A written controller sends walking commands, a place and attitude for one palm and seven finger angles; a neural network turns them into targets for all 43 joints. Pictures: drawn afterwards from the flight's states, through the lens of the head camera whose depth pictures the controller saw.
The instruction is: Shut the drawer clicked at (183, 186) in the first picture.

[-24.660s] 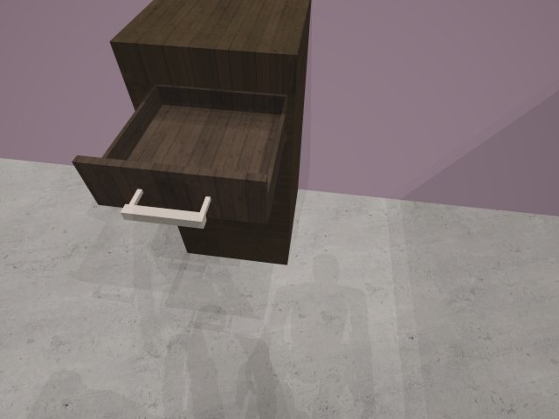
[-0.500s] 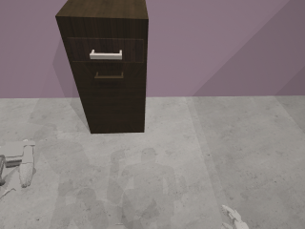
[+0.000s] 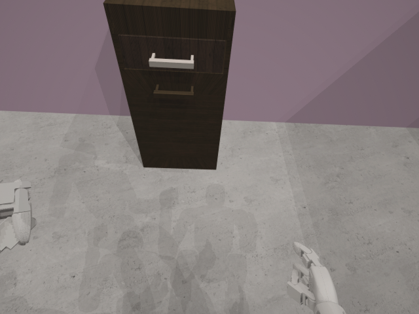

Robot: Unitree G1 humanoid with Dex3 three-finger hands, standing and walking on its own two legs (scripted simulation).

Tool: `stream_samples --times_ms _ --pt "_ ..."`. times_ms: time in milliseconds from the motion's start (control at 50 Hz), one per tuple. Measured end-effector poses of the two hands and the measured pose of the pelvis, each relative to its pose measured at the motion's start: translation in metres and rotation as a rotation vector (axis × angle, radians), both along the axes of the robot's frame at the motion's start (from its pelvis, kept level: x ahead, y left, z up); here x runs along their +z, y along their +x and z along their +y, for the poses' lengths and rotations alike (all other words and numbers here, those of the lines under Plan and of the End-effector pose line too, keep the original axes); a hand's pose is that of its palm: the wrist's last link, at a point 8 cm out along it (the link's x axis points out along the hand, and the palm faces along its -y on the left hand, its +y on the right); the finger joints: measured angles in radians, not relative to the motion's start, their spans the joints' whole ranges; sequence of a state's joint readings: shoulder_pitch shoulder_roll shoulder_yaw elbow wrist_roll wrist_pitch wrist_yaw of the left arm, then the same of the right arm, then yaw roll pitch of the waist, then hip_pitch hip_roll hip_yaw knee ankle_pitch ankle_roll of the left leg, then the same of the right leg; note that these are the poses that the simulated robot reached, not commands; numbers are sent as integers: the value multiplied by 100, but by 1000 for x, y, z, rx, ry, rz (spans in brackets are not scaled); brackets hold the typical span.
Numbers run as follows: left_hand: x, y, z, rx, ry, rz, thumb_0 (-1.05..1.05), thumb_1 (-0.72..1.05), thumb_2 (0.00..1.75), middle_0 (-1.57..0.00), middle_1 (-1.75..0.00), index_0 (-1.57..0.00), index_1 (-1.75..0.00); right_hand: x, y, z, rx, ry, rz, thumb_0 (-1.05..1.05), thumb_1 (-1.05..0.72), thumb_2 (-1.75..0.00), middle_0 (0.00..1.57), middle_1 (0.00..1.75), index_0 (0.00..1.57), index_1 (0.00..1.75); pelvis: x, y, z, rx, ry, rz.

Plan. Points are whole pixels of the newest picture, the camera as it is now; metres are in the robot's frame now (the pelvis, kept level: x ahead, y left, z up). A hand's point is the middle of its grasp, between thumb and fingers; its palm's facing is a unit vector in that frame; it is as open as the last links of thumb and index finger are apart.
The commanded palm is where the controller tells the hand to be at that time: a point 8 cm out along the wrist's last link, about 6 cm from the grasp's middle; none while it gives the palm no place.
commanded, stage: stop stepping back and stand still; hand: left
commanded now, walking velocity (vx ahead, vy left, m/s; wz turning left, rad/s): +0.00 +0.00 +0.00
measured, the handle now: (172, 60) +0.95 +0.19 -0.04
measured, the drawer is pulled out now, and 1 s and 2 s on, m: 0.00 0.00 0.00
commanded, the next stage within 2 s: let the arm hang, fingers relaxed in 0.08 s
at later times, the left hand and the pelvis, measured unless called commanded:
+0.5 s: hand out of the picture +0.02 +0.20 -0.17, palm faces +0.01 -0.98 -0.20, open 3.2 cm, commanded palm none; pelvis -0.03 +0.01 -0.01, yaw +2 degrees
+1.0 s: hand out of the picture -0.03 +0.22 -0.16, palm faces +0.06 -0.96 -0.27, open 7.1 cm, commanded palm none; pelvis -0.03 +0.01 +0.00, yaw +2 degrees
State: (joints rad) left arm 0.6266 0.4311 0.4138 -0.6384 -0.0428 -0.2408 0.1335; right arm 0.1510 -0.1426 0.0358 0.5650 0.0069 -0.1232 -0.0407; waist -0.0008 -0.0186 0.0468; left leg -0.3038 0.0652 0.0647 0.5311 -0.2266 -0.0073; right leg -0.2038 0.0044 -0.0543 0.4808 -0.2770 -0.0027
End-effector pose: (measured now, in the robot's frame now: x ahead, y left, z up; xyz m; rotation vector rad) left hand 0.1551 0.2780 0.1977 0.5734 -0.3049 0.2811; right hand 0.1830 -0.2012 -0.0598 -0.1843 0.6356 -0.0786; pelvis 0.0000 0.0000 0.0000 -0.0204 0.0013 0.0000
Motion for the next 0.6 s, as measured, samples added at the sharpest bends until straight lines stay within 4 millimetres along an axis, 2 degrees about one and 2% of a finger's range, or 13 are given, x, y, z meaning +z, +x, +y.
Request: stream_samples --times_ms 80,180,200,240,300,360,400,440,460,500,600 --pt "-13 -8 8 47 -41 70 1 89 90 -140 -160 -141 -160 -6 -11 0 -7 2 39 1 -90 -90 20 30 20 30 1 -3 2 -5 -3 1" --pt "-32 -17 12 94 -114 133 1 89 90 -140 -160 -141 -160 -13 -32 -11 -27 -39 103 1 -90 -90 20 30 20 30 2 -7 5 1 -4 -5" --pt "-41 -16 12 81 -110 155 1 89 90 -140 -160 -141 -160 -17 -35 -14 -11 -42 110 1 -90 -90 20 30 20 30 1 -8 6 9 -6 2" --pt "-88 -9 20 83 -149 327 0 89 90 -140 -159 -140 -159 -32 -42 -23 18 -45 167 1 -90 -90 20 30 20 30 -3 -13 11 22 -9 9" --pt "-183 -14 25 147 -258 710 0 90 90 -136 -156 -137 -156 -51 -56 -38 -4 -55 250 1 -90 -90 20 30 20 30 -9 -20 17 28 -9 10" --pt "-260 -45 12 183 -355 1039 0 90 90 -129 -149 -129 -149 -58 -79 -46 -40 -72 318 1 -90 -90 20 30 20 30 -11 -25 18 29 -1 1" --pt "-296 -72 -4 189 -420 1196 1 90 90 -123 -143 -123 -143 -59 -99 -49 -57 -89 377 1 -90 -90 20 30 20 30 -11 -28 17 30 4 -8" --pt "-323 -101 -22 192 -487 1321 1 90 90 -116 -137 -117 -136 -58 -121 -49 -68 -105 448 1 -90 -90 20 30 20 30 -10 -30 15 34 5 -15" --pt "-332 -115 -28 204 -504 1371 1 90 90 -113 -134 -113 -133 -59 -132 -49 -72 -111 486 1 -90 -90 20 30 20 30 -9 -31 15 37 3 -17" --pt "-342 -142 -27 265 -539 1439 1 90 90 -106 -128 -106 -126 -60 -152 -47 -78 -116 561 1 -90 -90 19 30 20 30 -7 -34 13 44 -2 -18" --pt "-343 -199 -13 379 -570 1559 1 90 90 -87 -108 -87 -106 -67 -191 -37 -86 -94 706 1 -90 -90 20 30 20 30 -2 -37 12 54 -10 -19"
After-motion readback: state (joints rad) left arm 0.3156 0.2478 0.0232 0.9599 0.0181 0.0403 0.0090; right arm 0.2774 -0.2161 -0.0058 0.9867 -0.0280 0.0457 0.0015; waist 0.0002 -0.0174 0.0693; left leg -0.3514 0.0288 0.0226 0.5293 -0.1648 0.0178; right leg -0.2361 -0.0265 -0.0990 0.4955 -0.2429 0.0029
